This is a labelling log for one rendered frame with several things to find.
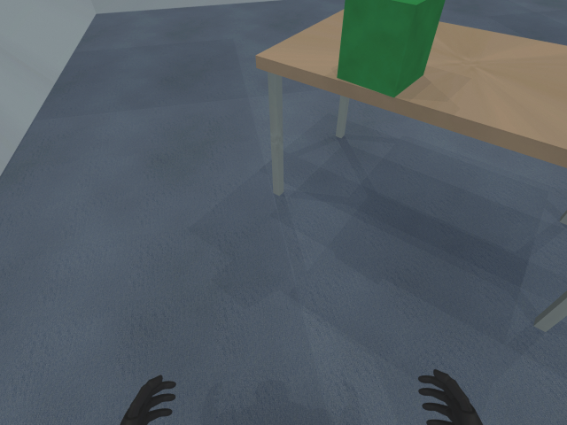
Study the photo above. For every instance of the table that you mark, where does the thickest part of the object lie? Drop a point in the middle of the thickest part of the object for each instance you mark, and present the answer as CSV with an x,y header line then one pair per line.
x,y
506,90

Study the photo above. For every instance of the carton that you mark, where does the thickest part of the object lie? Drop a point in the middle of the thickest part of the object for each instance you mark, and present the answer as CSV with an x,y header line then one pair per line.
x,y
385,44

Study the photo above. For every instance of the left robot hand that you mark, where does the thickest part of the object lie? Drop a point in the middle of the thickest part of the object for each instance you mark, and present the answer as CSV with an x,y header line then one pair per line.
x,y
138,413

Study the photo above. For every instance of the right robot hand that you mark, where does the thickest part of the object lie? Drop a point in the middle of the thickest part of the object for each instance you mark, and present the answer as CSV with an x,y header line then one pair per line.
x,y
459,409

